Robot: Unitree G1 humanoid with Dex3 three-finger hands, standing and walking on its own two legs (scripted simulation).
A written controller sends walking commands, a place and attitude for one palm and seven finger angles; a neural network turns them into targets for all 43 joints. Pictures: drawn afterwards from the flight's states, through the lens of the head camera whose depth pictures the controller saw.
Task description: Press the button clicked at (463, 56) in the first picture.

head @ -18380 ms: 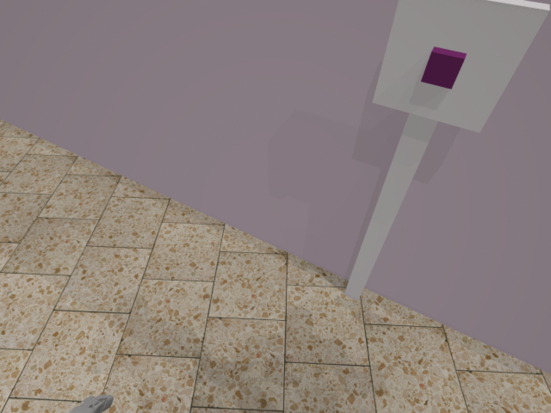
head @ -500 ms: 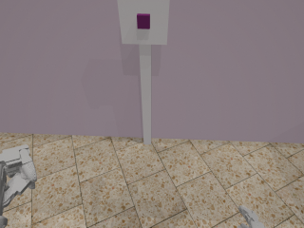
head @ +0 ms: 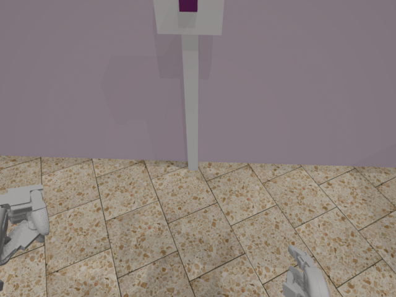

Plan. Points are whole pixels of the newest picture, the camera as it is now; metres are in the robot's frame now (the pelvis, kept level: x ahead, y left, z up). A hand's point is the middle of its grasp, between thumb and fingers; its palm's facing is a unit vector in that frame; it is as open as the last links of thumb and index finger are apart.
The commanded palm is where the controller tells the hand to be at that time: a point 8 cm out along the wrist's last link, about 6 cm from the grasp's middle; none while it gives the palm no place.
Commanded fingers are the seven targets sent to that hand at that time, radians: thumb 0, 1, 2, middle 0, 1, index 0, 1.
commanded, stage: let the arm hang, fingers relaxed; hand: left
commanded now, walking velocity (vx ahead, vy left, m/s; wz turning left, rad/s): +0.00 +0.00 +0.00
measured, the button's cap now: out of the picture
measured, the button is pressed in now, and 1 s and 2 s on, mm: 0 0 0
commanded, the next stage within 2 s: stand and wait in 1.08 s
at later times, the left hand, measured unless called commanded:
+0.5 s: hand out of the picture -0.06 +0.23 -0.17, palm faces +0.03 -0.96 -0.26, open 4.9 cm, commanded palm none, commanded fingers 0.00 0.90 0.90 -0.31 -0.42 -0.31 -0.42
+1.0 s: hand out of the picture +0.04 +0.24 -0.15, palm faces +0.02 -0.96 -0.28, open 7.3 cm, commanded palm none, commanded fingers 0.00 0.90 0.90 -0.20 -0.30 -0.20 -0.30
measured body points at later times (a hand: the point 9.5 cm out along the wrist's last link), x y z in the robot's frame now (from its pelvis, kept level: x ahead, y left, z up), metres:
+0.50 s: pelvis -0.04 +0.01 +0.00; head -0.02 +0.01 +0.45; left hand -0.06 +0.28 -0.15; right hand -0.04 -0.24 -0.15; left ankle +0.02 +0.13 -0.74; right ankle -0.02 -0.12 -0.74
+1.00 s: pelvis -0.02 +0.01 +0.01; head -0.01 +0.00 +0.46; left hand +0.04 +0.29 -0.13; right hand +0.02 -0.25 -0.15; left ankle +0.02 +0.13 -0.74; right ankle -0.02 -0.12 -0.74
